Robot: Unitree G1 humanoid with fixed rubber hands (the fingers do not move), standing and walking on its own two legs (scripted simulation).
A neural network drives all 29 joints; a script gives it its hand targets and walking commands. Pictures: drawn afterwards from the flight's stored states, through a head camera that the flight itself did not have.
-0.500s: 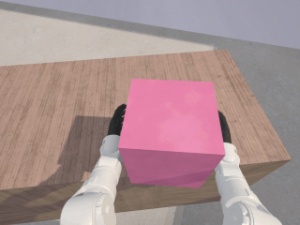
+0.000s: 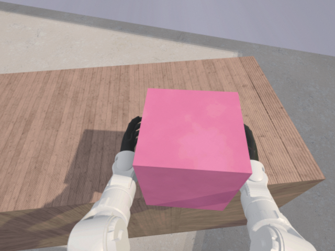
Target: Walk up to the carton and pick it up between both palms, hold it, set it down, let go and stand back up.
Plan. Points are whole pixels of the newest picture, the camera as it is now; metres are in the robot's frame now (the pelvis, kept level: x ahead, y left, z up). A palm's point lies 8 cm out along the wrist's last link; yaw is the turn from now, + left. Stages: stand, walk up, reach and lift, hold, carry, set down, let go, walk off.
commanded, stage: reach and lift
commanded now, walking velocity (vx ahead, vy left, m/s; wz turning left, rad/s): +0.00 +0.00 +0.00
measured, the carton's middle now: (187, 153) +0.37 -0.01 +0.01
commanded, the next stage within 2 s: none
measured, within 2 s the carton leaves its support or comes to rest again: leaves its support in 0.72 s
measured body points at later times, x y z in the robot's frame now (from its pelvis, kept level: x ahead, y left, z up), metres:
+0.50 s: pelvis -0.01 +0.00 +0.00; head +0.06 +0.01 +0.44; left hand +0.39 +0.15 +0.01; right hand +0.39 -0.16 +0.01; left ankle +0.03 +0.14 -0.74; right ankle -0.01 -0.10 -0.74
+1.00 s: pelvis +0.00 +0.00 -0.01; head +0.04 +0.00 +0.44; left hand +0.40 +0.15 +0.03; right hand +0.40 -0.15 +0.03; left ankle +0.03 +0.14 -0.74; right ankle -0.01 -0.10 -0.74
